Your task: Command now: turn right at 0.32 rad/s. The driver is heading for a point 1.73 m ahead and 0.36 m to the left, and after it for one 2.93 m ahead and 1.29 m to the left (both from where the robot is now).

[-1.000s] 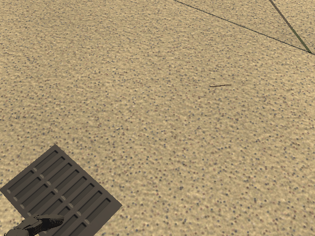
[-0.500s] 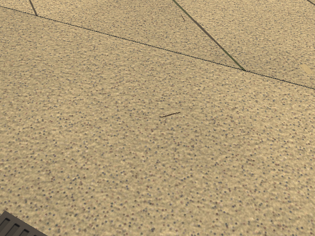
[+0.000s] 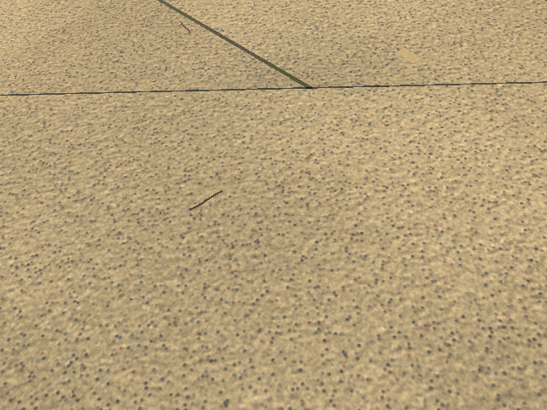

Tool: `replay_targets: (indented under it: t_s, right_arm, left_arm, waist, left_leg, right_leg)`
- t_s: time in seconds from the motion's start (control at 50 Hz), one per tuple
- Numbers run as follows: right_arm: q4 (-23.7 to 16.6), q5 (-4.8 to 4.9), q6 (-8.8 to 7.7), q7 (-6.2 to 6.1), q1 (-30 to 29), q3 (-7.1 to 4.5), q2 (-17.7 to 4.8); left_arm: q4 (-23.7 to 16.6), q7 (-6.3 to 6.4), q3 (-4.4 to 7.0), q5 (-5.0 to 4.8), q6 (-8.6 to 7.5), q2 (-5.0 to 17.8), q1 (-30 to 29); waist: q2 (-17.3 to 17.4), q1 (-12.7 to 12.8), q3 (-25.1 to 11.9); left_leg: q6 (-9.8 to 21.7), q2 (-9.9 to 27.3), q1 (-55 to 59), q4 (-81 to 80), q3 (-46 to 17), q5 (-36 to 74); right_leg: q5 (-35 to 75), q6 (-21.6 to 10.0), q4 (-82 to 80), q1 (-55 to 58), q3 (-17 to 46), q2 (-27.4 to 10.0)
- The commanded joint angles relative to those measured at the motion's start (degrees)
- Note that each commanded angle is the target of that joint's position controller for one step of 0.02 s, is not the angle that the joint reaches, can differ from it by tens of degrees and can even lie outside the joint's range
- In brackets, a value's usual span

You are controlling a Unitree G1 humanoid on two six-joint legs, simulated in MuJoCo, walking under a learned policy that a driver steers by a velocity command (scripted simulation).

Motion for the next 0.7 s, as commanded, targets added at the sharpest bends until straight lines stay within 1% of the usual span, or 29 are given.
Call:
replay_targets:
  t_s: [0.02, 0.06, 0.08, 0.14, 0.18, 0.2, 0.22, 0.24, 0.26, 0.28, 0.3, 0.32, 0.34, 0.36, 0.38, 0.4, 0.42, 0.44, 0.46, 0.48, 0.54, 0.58, 0.6, 0.62, 0.64, 0.66, 0.68, 0.7]
  right_arm:
    - [-3.29, 0.41, -0.6, 0.1, 0.05, -0.62, -3.28]
    - [-3.6, 0.23, -0.52, 0.31, -1.18, 0.04, -2.09]
    - [-3.71, 0.17, -0.52, 0.44, -1.55, 0.25, -1.88]
    - [-3.71, 0.4, -0.67, 0.71, -1.54, 0.31, -2.55]
    - [-3.29, 0.5, -0.96, 0.84, -0.67, 0.41, -2.39]
    - [-2.69, 0.38, -1.23, 1.0, 0.69, 0.6, -1.71]
    - [-2.08, -0.16, -1.61, 1.23, 2.15, 0.94, -1.07]
    - [-1.98, -1.06, -1.97, 1.21, 2.94, 0.96, -2.39]
    - [-2.4, -1.29, -2.03, 0.98, 2.99, 0.24, -6.48]
    - [-1.57, -0.82, -2.08, 1.32, 0.79, 0.29, -5.72]
    - [-2.41, -0.7, -2.37, 1.73, -0.79, 1.02, -2.7]
    - [-2.05, -0.98, -2.71, 1.79, -0.82, 1.32, -2.02]
    - [-1.95, -1.03, -3.12, 1.84, -0.77, 1.49, -2.17]
    - [-1.66, -0.96, -3.52, 1.81, -0.35, 1.6, -2.08]
    - [-1.11, -0.86, -3.79, 1.77, 0.59, 1.94, -1.56]
    - [-0.82, -0.56, -3.83, 1.72, 0.94, 2.1, -1.55]
    - [-0.89, -0.26, -3.73, 1.62, 0.76, 2.02, -2.28]
    - [-1.37, 0.07, -3.57, 1.46, 0.2, 1.68, -3.75]
    - [-1.85, 0.33, -3.37, 1.3, -0.26, 1.38, -4.89]
    - [-2.31, 0.56, -3.16, 1.15, -0.54, 1.16, -5.57]
    - [-3.41, 0.98, -2.42, 0.81, -0.5, 0.69, -6.1]
    - [-4.26, 1.01, -1.92, 0.62, -0.5, 0.49, -6.02]
    - [-4.81, 1.02, -1.69, 0.57, -0.67, 0.43, -5.85]
    - [-5.45, 1.04, -1.51, 0.56, -0.94, 0.45, -5.48]
    - [-6.11, 1.05, -1.36, 0.6, -1.15, 0.57, -4.73]
    - [-6.51, 1.1, -1.12, 0.68, -0.78, 0.82, -3.61]
    - [-6.53, 1.05, -0.81, 0.9, 0.78, 0.88, -2.79]
    - [-6.86, 0.86, -0.5, 1.12, 0.09, 0.19, -4.53]
  left_arm:
    - [-3.22, 0.82, 1.48, 0.31, -1.07, 7.01, -2.32]
    - [-2.53, 0.91, 1.41, 0.36, -0.96, 7.11, -2.31]
    - [-2.24, 0.86, 1.46, 0.46, -0.87, 7.41, -2.38]
    - [-1.06, 0.24, 1.42, 0.65, -0.65, 7.95, -2.48]
    - [-0.13, -0.1, 0.96, 0.39, -0.63, 7.21, -3.14]
    - [0.28, -0.17, 0.57, 0.06, -0.64, 6.44, -4.1]
    - [1.06, -0.22, 0.1, -0.24, -0.74, 5.35, -3.9]
    - [1.95, -0.27, -0.36, 0.29, -1.23, 4.02, -1.84]
    - [2.46, -0.56, -0.21, 1.29, -1.79, 4.23, 0.82]
    - [3.04, -0.52, -0.21, 1.17, -1.92, 3.37, 1.56]
    - [3.42, -0.34, -0.03, 1.36, -1.71, 5.02, -1.56]
    - [3.25, -0.12, 0.28, 1.03, -1.36, 5.28, -3.46]
    - [3.5, 0.13, 0.25, 0.8, -0.82, 4.84, -3.75]
    - [3.77, 0.24, 0.27, 0.81, -0.42, 4.67, -3.23]
    - [4.33, 0.29, 0.19, 1.0, -0.32, 3.98, -2.74]
    - [4.85, 0.36, 0.25, 1.13, -0.37, 3.81, -2.41]
    - [5.23, 0.51, 0.43, 1.15, -0.48, 4.01, -2.33]
    - [5.39, 0.8, 0.82, 1.01, -0.54, 4.79, -2.44]
    - [5.57, 1.14, 1.18, 0.91, -0.57, 5.32, -2.25]
    - [5.75, 1.46, 1.47, 0.82, -0.55, 5.53, -1.87]
    - [6.11, 2.1, 2.15, 0.54, -0.43, 5.13, -0.49]
    - [6.05, 2.19, 2.59, 0.44, -0.47, 4.98, 0.24]
    - [6.02, 2.18, 2.86, 0.4, -0.52, 5.21, 0.68]
    - [6.03, 2.17, 3.2, 0.37, -0.55, 5.81, 1.27]
    - [6.19, 2.22, 3.56, 0.37, -0.52, 6.72, 2.27]
    - [6.36, 2.29, 3.88, 0.49, -0.53, 7.95, 3.61]
    - [5.77, 2.34, 3.93, 0.78, -0.79, 8.95, 2.24]
    - [4.55, 2.49, 3.39, 1.23, -1.38, 8.1, 1.54]
  waist:
    - [-10.34, -0.27, -8.73]
    - [-10.56, 0.53, -7.94]
    - [-10.89, 0.94, -7.46]
    - [-11.21, 1.82, -5.74]
    - [-10.58, 1.35, -5.09]
    - [-9.74, 0.06, -5.06]
    - [-8.33, -1.31, -5.12]
    - [-5.78, -0.8, -6.49]
    - [0.92, 1.95, -7.4]
    - [5.87, 3.39, -7.57]
    - [3.76, 1.41, -5.87]
    - [3.18, 0.78, -5.26]
    - [3.02, 0.61, -4.64]
    - [2.51, 0.48, -4.32]
    - [1.78, 0.57, -4.37]
    - [0.93, 0.58, -4.05]
    - [0.4, 0.6, -3.64]
    - [0.26, 0.55, -3.2]
    - [0.41, 0.61, -3.22]
    - [0.64, 0.68, -3.4]
    - [1.27, 0.82, -4.03]
    - [1.04, 0.92, -4.46]
    - [0.23, 1.01, -4.67]
    - [-1.55, 1.12, -4.83]
    - [-4.6, 1.26, -5.06]
    - [-8.9, 1.49, -5.64]
    - [-14.53, 0.75, -6.32]
    - [-14.26, 1.76, -6.46]
  left_leg:
    - [-0.81, 0.85, -0.94, -3.24, -1.68, 3.9]
    - [-0.8, 1.35, 1.64, -10.83, -1.81, 4.08]
    - [-0.69, 1.43, 3.47, -13.92, -1.71, 3.53]
    - [-0.06, 0.94, 8.58, -21.05, -0.96, 1.27]
    - [0.55, 0.54, 11.64, -26.86, -0.74, 2.58]
    - [1.11, 0.23, 14.79, -32.68, -0.29, 6.49]
    - [1.95, 0.25, 19.59, -40.84, -0.3, 14.67]
    - [3.04, 2.99, 24.91, -42.38, -3.52, 22.98]
    - [5.26, 7.5, 27.18, -39.56, -6.77, 32.52]
    - [8.09, 7.41, 21.29, -39.46, -7.07, 22.93]
    - [7.95, 5.7, 17.93, -40.9, -6.55, 15.85]
    - [6.85, 4.79, 16.79, -41.25, -5.66, 13.4]
    - [5.98, 4.01, 16.4, -41.14, -4.92, 13.56]
    - [5.62, 3.76, 16.45, -40.99, -4.59, 13.34]
    - [5.49, 3.65, 15.82, -40.91, -4.76, 13.66]
    - [5.59, 3.47, 15.33, -40.74, -4.98, 14.14]
    - [5.93, 3.43, 14.79, -40.49, -5.54, 14.83]
    - [6.56, 3.53, 14.11, -40.17, -6.45, 15.79]
    - [7.35, 3.84, 13.58, -39.98, -7.73, 16.78]
    - [8.18, 4.17, 13.17, -39.8, -9.09, 17.65]
    - [10.34, 4.89, 11.83, -38.79, -12.88, 19.08]
    - [10.93, 4.65, 10.32, -37.59, -14.55, 18.96]
    - [10.67, 3.97, 9.11, -36.39, -14.59, 18.44]
    - [9.88, 2.68, 7.32, -34.25, -13.61, 17.38]
    - [8.43, 0.65, 4.61, -30.53, -11.2, 15.28]
    - [6.36, -2.12, 1.76, -24.17, -7.02, 11.61]
    - [4.6, -3.76, -0.01, -15.37, -2.2, -0.89]
    - [3.37, -1.83, -2.78, -3.31, -2.33, -12.45]
  right_leg:
    - [24.42, -9.94, -7.09, 9.41, 10.64, -12.69]
    - [20.16, -9.82, -7.18, 9.18, 11.14, -12.59]
    - [17.97, -10.06, -7.33, 8.35, 11.66, -12.71]
    - [13.08, -10.87, -7.42, 5.26, 13.75, -13.05]
    - [11.75, -10.57, -6.74, 4.21, 15.12, -12.83]
    - [11.34, -9.64, -5.83, 3.3, 14.91, -12.0]
    - [10.43, -7.72, -5.26, 1.75, 14.28, -10.77]
    - [7.67, -4.75, -4.41, -0.15, 13.38, -8.83]
    - [2.35, -2.06, -1.49, -1.84, 9.51, -4.75]
    - [-1.29, 0.29, -2.63, 1.6, 5.23, -1.65]
    - [-0.61, 1.41, -2.07, 3.83, 5.03, -1.66]
    - [0.48, 1.27, -1.32, 4.24, 4.94, -1.73]
    - [2.17, 0.81, -1.16, 4.27, 5.44, -2.08]
    - [3.27, 0.54, -1.33, 4.14, 5.73, -2.21]
    - [3.63, 0.49, -1.81, 5.23, 5.61, -2.47]
    - [3.84, 0.6, -1.87, 5.76, 5.22, -2.43]
    - [4.12, 0.79, -1.58, 6.02, 4.64, -2.24]
    - [4.3, 0.97, -0.72, 5.91, 3.89, -1.93]
    - [4.38, 1.16, 0.14, 5.88, 3.1, -1.69]
    - [4.27, 1.35, 0.99, 5.82, 2.29, -1.48]
    - [3.13, 1.64, 3.53, 5.35, 0.22, -1.0]
    - [2.37, 1.36, 4.14, 5.43, -0.26, -1.32]
    - [2.3, 0.9, 3.64, 5.93, 0.09, -1.99]
    - [2.41, 0.01, 2.19, 6.83, 1.26, -3.42]
    - [3.26, -1.72, -0.26, 8.48, 3.86, -6.1]
    - [6.37, -5.13, -3.91, 10.33, 9.16, -11.75]
    - [12.92, -10.25, -6.89, 10.45, 15.58, -19.85]
    - [20.3, -14.73, -8.12, 9.89, 19.42, -25.44]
